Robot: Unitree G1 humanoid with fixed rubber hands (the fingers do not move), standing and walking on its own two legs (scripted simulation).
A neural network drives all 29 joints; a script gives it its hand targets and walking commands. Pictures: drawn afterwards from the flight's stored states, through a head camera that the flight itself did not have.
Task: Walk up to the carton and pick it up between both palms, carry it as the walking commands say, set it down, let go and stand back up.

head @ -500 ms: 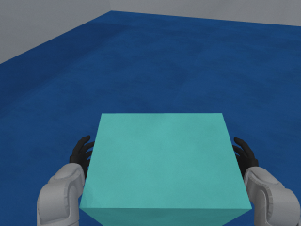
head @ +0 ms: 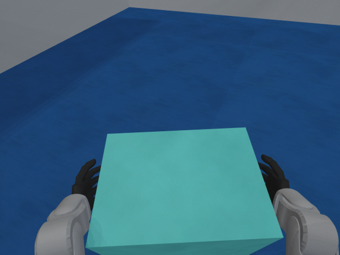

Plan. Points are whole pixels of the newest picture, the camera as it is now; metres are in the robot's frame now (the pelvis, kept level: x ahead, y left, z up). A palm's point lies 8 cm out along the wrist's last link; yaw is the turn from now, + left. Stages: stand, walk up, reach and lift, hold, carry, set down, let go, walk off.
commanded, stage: carry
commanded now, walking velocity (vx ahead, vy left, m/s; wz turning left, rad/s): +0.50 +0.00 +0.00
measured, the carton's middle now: (179, 202) +0.25 +0.01 +0.01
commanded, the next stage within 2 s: none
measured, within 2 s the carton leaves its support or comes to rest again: neither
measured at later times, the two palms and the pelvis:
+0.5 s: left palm (131, 94) +0.56 +0.16 +0.10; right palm (256, 94) +0.56 -0.23 +0.09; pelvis +0.32 -0.04 +0.01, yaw +1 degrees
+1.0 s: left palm (137, 53) +0.88 +0.18 +0.09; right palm (228, 52) +0.88 -0.21 +0.08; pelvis +0.64 -0.01 +0.00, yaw -1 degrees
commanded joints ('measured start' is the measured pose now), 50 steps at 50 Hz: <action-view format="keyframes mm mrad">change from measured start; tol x32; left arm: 1 -452 -653 -813 -166 -305 29 -169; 50 -425 -641 -804 -155 -300 34 -171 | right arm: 1 -334 666 758 -99 249 12 120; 50 -333 674 746 -108 254 14 118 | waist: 1 -50 324 -332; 20 -45 171 -72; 24 5 -304 -295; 47 -19 -170 -166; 50 -48 329 -291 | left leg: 1 726 410 -745 -201 -209 203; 19 427 254 -102 -279 26 27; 22 337 197 -32 68 271 -28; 26 -248 66 -270 835 -389 -9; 47 301 -49 34 -80 3 -8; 50 700 428 -774 -225 -128 228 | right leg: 1 -580 125 43 765 44 25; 22 -220 119 -24 -61 338 -81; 25 76 -316 729 -274 309 -270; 46 44 -103 -22 -92 1150 -96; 50 -613 149 65 820 -16 2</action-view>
